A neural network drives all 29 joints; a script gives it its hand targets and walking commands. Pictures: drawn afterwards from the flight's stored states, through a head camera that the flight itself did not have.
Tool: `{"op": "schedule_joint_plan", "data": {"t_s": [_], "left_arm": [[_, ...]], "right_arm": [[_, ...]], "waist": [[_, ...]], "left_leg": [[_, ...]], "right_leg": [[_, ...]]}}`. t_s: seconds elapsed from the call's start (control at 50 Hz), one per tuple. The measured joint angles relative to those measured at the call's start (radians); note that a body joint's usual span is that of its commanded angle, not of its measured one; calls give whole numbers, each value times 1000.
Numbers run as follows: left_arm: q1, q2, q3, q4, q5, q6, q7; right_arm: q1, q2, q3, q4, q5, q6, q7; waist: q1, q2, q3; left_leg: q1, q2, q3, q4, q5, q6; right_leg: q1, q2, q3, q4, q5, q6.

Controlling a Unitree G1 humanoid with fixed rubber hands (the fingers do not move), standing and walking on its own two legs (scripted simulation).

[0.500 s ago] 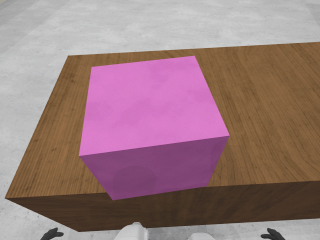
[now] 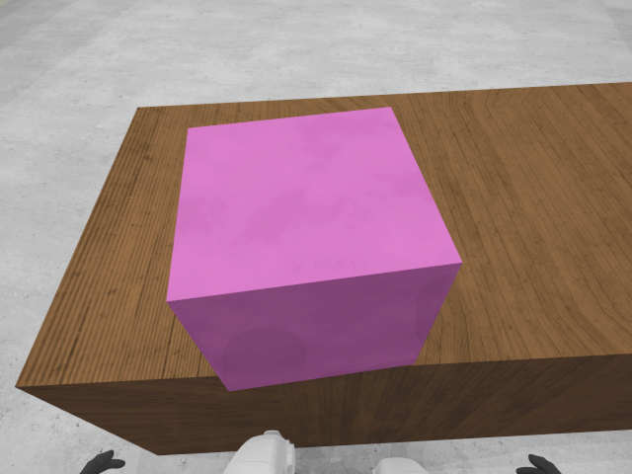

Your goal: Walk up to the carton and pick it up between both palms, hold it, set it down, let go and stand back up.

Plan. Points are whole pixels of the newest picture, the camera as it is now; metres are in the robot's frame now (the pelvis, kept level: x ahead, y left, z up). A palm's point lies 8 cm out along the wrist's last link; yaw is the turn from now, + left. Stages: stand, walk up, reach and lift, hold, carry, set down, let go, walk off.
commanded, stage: walk up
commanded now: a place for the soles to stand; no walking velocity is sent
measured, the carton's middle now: (307, 253) +0.40 +0.02 +0.02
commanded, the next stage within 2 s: none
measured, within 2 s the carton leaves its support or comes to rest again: neither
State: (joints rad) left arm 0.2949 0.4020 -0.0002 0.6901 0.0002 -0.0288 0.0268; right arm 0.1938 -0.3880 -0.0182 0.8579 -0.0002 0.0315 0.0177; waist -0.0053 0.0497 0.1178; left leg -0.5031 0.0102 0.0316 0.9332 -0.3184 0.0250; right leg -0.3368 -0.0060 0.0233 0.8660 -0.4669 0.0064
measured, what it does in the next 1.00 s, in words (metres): walks backwards: right foot, then left foot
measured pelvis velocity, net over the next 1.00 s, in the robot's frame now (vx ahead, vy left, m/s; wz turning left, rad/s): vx -0.15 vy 0.04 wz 0.04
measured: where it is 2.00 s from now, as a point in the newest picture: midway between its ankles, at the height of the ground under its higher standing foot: outside the picture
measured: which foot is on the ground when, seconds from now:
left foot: down 0.00-0.56, up 0.58-0.84, down 0.86-1.00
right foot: down 0.00-0.10, up 0.12-0.50, down 0.52-0.88, up 0.90-1.00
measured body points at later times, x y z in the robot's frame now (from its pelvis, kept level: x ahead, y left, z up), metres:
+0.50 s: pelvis -0.12 +0.02 +0.00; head -0.06 +0.03 +0.44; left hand -0.01 +0.35 -0.10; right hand -0.02 -0.28 -0.12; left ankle +0.05 +0.11 -0.70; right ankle -0.13 -0.10 -0.68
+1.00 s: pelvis -0.15 +0.04 +0.01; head -0.15 +0.04 +0.46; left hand -0.06 +0.35 -0.08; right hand -0.10 -0.28 -0.10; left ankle -0.19 +0.14 -0.70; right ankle -0.11 -0.09 -0.66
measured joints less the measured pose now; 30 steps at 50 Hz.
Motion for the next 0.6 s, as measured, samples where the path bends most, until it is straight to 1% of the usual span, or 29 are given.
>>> {"op": "schedule_joint_plan", "data": {"t_s": [0.04,0.06,0.08,0.1,0.12,0.18,0.22,0.26,0.36,0.42,0.5,0.52,0.54,0.56,0.58,0.6], "left_arm": [[0,3,0,0,0,2,2],[0,6,0,0,0,5,4],[-1,8,0,0,0,9,5],[-4,10,0,0,0,14,7],[-16,12,0,0,0,21,10],[-52,14,0,0,0,43,25],[-52,17,0,0,0,56,26],[-52,20,0,0,0,65,26],[-51,41,0,0,0,70,26],[-51,49,0,-1,0,68,26],[-40,50,0,-1,0,56,19],[-30,50,0,-1,0,51,17],[-24,42,-1,6,0,48,15],[-13,29,-1,15,0,47,14],[8,19,-1,16,0,47,14],[27,13,0,16,0,49,14]], "right_arm": [[0,0,0,-1,0,12,0],[1,0,0,-1,0,13,0],[1,-1,0,-2,0,13,0],[0,-1,0,-4,0,13,0],[0,-1,0,-10,0,13,0],[0,-1,0,-21,0,12,3],[1,-1,0,-23,0,12,3],[0,-1,0,-29,0,12,1],[0,-1,0,-54,0,11,0],[0,0,0,-66,0,11,0],[1,0,0,-67,0,13,1],[1,0,0,-67,0,18,2],[-1,-1,-2,-66,0,26,2],[-1,0,-2,-64,0,39,2],[-1,0,-3,-62,0,48,2],[-1,1,-3,-58,0,53,1]], "waist": [[-1,0,-1],[-3,-1,-1],[-5,-1,-2],[-8,0,-1],[-9,0,11],[-11,-5,53],[-15,-12,60],[-19,-23,63],[-17,-48,63],[-17,-49,63],[-15,-40,62],[-13,-38,61],[-14,-23,68],[-17,-3,71],[-16,5,68],[-15,5,60]], "left_leg": [[1,-2,0,57,-93,0],[14,-1,-1,53,-101,0],[38,0,-2,17,-63,0],[61,1,-1,-25,-31,8],[62,-2,-1,-25,-53,19],[62,-6,-2,-22,-61,43],[61,-8,-1,-54,-30,45],[59,-16,-1,-100,13,46],[26,-32,3,-201,117,49],[-10,-32,4,-223,161,49],[-60,-32,8,-225,205,47],[-69,-33,12,-225,216,42],[-69,-30,8,-226,222,33],[-69,-29,-3,-219,189,24],[-78,-34,-5,-173,92,16],[-96,-51,-14,-87,9,11]], "right_leg": [[0,-4,0,0,2,6],[-1,-7,-1,0,4,13],[-2,-9,-1,1,5,21],[-7,-10,-1,8,5,29],[-19,-11,-1,30,15,30],[-65,6,-2,193,-81,23],[-84,24,-2,270,-85,12],[-87,32,-1,306,-85,7],[-87,33,-1,313,-85,7],[-86,33,0,288,-85,7],[-32,33,0,87,-86,-1],[-5,33,0,15,-86,-9],[-1,37,-5,-4,-56,-16],[0,41,-15,-4,-27,-21],[1,38,-16,-3,-11,-26],[1,28,-14,-3,-5,-37]]}}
